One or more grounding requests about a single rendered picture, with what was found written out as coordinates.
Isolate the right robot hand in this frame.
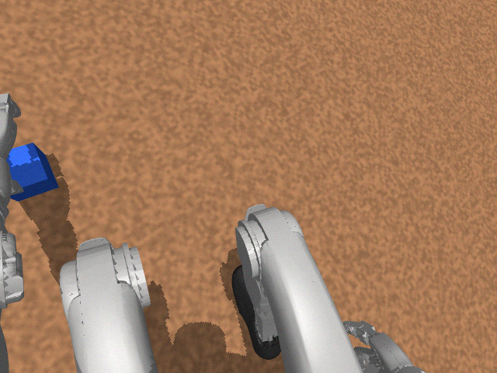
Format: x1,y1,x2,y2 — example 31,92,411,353
342,320,414,373

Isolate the left robot hand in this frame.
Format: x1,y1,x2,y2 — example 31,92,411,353
0,93,24,195

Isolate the right robot foot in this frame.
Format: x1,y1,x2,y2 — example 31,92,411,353
231,265,281,360

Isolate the left robot arm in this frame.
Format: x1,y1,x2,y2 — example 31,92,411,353
0,156,24,373

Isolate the cube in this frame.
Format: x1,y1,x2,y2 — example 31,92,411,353
6,143,59,201

